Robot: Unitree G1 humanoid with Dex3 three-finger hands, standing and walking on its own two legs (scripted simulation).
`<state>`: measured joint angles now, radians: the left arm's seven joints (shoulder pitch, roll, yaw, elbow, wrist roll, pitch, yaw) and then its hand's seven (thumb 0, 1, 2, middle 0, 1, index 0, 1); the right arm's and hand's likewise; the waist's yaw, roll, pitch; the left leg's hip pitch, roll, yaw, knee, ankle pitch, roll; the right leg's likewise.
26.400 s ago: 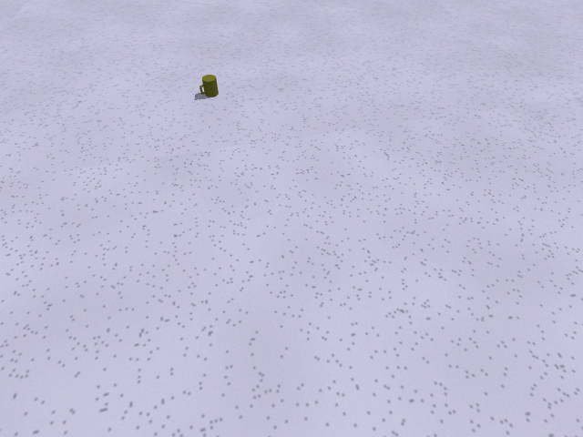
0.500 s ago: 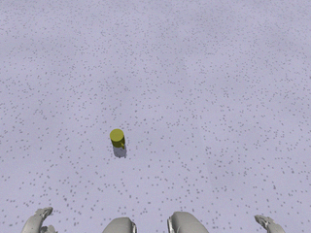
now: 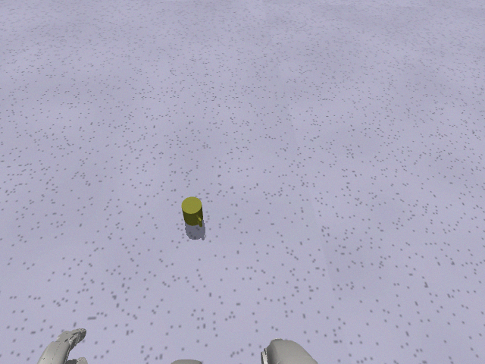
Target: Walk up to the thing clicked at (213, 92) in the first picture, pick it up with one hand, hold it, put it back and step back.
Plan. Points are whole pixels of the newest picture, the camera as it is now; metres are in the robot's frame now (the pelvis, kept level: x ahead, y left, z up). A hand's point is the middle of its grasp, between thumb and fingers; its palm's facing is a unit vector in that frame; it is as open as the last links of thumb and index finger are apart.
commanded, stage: walk up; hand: left
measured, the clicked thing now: (194, 214) +0.76 +0.19 -0.71
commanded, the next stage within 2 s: stand in 0.92 s
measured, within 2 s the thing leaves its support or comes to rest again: neither
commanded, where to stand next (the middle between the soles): +0.39 -0.04 m, yaw +1 degrees
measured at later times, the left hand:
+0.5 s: hand out of the picture +0.07 +0.24 -0.14, palm faces -0.03 -0.95 -0.32, open 7.4 cm
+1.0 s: hand out of the picture +0.12 +0.22 -0.13, palm faces -0.05 -0.94 -0.33, open 7.4 cm
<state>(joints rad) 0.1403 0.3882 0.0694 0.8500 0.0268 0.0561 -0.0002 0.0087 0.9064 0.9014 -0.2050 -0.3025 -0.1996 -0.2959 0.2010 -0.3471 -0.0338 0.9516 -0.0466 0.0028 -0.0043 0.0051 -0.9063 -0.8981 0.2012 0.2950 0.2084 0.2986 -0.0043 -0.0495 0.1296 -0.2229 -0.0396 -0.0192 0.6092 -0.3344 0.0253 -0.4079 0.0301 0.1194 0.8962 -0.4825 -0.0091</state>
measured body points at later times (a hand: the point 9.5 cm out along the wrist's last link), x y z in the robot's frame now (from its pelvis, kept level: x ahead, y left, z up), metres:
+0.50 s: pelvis -0.01 -0.01 +0.01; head -0.01 +0.00 +0.46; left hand +0.07 +0.29 -0.12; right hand +0.04 -0.32 -0.11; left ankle -0.01 +0.10 -0.73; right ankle -0.03 -0.15 -0.73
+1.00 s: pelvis +0.00 -0.02 +0.02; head +0.01 -0.02 +0.47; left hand +0.12 +0.27 -0.11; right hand +0.09 -0.32 -0.10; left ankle -0.01 +0.10 -0.73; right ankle -0.03 -0.15 -0.73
